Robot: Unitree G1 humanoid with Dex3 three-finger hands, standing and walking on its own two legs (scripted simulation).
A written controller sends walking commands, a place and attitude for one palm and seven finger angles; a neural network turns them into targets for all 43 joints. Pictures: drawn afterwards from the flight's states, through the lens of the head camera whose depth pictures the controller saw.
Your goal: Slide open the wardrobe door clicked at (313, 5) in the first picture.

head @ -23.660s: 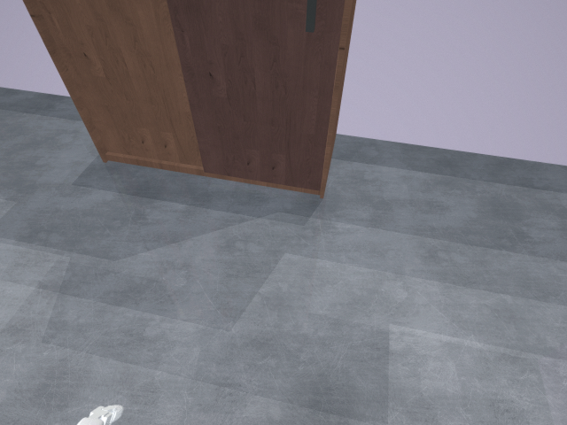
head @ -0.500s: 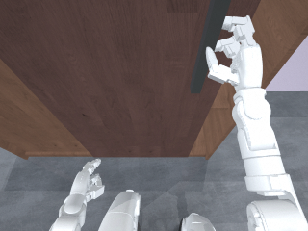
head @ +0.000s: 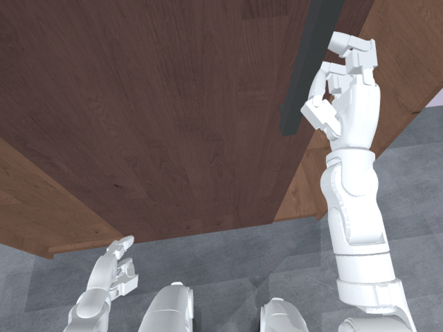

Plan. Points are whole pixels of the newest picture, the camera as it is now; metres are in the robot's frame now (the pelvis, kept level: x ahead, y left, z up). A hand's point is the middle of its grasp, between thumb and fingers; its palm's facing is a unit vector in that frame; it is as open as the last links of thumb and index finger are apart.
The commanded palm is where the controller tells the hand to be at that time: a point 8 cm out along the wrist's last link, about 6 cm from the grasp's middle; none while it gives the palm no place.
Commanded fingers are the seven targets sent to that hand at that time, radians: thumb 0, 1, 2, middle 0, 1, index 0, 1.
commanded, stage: step sideways, sliding the door along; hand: right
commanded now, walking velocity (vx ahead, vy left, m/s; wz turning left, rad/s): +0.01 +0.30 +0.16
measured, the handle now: (305, 44) +0.46 -0.13 +0.22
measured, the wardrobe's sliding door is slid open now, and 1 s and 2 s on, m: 0.21 0.44 0.44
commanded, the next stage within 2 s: stop walking and hold the door there in 1.02 s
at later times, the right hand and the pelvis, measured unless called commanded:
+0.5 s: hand (167, 121) +0.36 +0.06 +0.18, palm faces -0.02 +1.00 -0.01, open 6.4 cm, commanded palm +0.34 +0.05 +0.18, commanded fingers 0.00 -0.90 -0.90 0.45 1.40 0.45 1.40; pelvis +0.01 +0.16 +0.01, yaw +2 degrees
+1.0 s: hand (123, 129) +0.35 +0.12 +0.18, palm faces +0.32 +0.94 +0.10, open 6.8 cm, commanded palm +0.31 +0.14 +0.17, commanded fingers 0.00 -0.90 -0.90 0.45 1.40 0.45 1.40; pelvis -0.01 +0.31 +0.01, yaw +2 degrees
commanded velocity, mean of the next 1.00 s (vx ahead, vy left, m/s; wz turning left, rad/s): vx -0.07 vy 0.30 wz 0.13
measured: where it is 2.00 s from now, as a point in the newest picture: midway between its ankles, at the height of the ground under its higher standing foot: outside the picture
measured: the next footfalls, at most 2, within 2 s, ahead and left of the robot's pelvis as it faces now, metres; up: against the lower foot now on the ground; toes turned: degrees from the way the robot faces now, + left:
left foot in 0.22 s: +0.07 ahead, +0.26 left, +0.00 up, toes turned +5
right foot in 0.38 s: +0.05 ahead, +0.00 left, +0.00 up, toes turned -9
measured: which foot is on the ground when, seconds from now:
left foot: up 0.00-0.20, down 0.22-0.38, up 0.40-0.68, down 0.70-0.88, up 0.90-1.00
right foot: down 0.00-0.22, up 0.24-0.36, down 0.38-0.70, up 0.72-0.88, down 0.90-1.00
